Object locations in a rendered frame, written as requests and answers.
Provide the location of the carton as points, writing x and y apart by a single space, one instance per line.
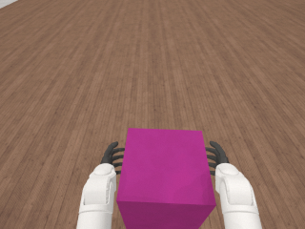
165 180

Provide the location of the right robot forearm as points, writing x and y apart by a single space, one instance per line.
238 203

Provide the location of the robot right hand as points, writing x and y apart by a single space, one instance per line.
219 158

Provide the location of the left robot forearm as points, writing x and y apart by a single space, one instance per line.
96 205

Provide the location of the robot left hand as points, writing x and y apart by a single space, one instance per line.
109 158

